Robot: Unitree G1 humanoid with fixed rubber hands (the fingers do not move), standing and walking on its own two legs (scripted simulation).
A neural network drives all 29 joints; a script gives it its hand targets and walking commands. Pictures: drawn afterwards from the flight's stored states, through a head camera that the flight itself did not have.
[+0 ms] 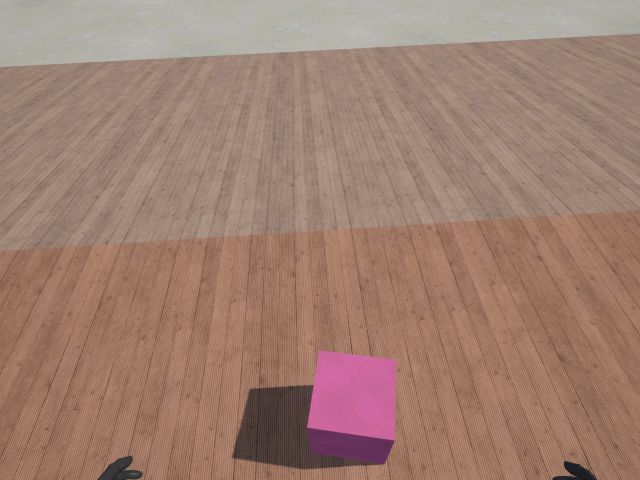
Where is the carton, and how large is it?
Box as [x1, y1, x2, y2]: [307, 350, 395, 463]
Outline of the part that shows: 319,350 307,425 311,451 315,453 384,463 394,440 395,360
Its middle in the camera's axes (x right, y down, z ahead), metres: +0.09 +0.48 +1.08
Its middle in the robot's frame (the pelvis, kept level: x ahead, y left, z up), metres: +0.41 -0.04 -0.66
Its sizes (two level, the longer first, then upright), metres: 0.210 0.200 0.250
